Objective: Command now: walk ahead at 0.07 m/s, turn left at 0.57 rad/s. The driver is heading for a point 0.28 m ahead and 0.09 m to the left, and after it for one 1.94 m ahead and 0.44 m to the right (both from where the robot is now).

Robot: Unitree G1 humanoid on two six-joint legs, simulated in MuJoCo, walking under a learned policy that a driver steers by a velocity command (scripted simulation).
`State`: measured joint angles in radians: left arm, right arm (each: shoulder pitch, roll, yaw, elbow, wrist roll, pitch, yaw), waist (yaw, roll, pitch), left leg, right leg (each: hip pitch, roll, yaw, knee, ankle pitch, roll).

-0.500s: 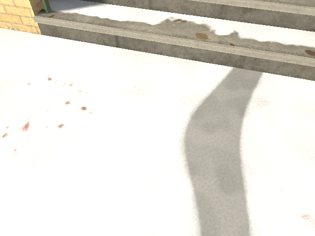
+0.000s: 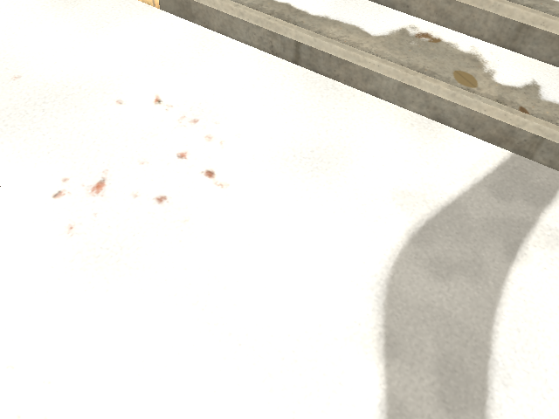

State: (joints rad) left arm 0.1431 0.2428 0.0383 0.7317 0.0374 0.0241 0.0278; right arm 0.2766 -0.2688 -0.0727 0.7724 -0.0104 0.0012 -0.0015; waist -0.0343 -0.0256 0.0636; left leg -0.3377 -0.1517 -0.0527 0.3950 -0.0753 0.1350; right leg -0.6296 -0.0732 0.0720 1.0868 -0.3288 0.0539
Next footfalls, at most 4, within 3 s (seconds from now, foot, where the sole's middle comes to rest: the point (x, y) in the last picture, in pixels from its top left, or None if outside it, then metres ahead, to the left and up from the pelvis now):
0.36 right None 0.10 -0.15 -0.77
0.90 left None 0.15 0.14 -0.77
1.42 right None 0.22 -0.05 -0.77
1.92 left None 0.22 0.14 -0.77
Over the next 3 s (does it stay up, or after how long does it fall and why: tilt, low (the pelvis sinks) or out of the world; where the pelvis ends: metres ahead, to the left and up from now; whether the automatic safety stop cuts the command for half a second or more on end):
stays up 0.15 0.03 0.01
